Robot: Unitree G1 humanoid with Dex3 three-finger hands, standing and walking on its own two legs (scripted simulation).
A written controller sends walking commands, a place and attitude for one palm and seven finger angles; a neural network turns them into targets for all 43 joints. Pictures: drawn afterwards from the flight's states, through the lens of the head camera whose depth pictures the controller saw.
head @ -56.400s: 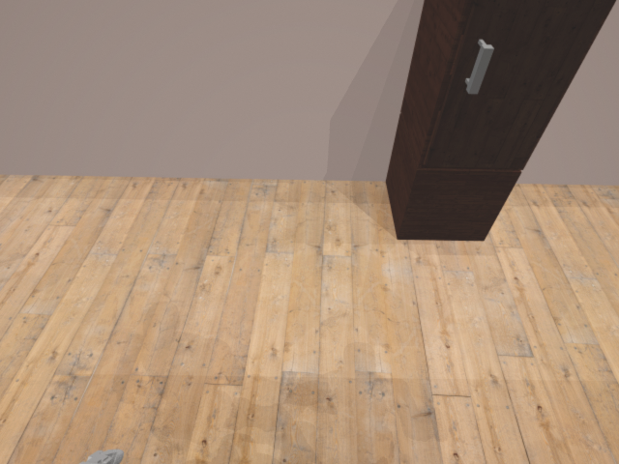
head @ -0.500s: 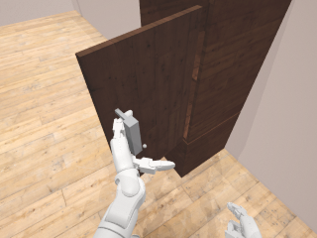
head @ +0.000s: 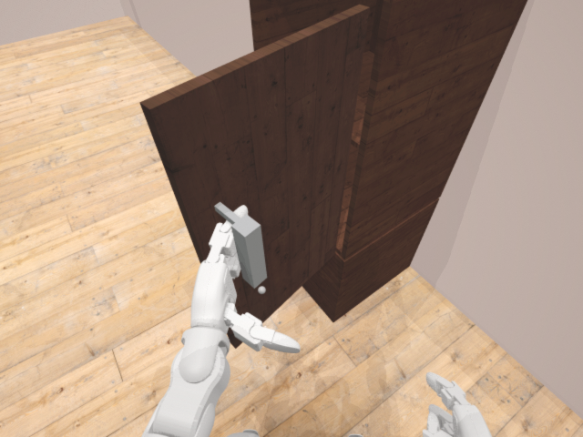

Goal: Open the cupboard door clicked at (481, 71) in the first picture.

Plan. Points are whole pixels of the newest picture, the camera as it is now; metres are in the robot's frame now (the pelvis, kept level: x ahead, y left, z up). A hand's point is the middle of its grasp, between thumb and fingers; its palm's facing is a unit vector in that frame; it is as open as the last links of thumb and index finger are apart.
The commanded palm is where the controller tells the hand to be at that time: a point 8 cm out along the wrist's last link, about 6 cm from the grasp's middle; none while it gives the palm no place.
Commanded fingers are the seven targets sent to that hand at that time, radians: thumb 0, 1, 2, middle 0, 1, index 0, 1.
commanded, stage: slide the hand sideways off the handle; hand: left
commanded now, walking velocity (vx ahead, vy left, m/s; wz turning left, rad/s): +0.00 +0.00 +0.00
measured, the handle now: (239, 244) +0.36 +0.09 +0.08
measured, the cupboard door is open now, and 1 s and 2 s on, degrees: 100 100 100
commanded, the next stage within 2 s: draw the hand back to the body in 0.74 s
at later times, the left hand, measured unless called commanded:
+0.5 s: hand (231, 335) +0.23 +0.09 +0.07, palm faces -0.02 -1.00 +0.00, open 16.4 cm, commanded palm +0.20 +0.14 +0.07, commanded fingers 0.00 -0.50 0.30 -0.15 -0.30 -0.15 -0.30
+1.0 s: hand (200, 363) +0.19 +0.11 +0.08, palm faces -0.02 -1.00 -0.06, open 16.3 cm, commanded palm +0.17 +0.18 +0.10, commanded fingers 0.00 -0.50 0.30 -0.15 -0.30 -0.15 -0.30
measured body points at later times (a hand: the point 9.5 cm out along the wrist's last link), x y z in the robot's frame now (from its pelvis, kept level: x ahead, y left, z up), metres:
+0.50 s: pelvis +0.03 -0.01 -0.01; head +0.06 -0.02 +0.44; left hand +0.23 +0.14 +0.08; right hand +0.22 -0.22 -0.08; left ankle +0.03 +0.11 -0.69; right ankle +0.02 -0.11 -0.69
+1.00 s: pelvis +0.01 -0.02 -0.02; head +0.02 -0.03 +0.43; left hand +0.19 +0.17 +0.09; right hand +0.19 -0.24 -0.08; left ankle +0.03 +0.11 -0.69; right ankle +0.02 -0.11 -0.69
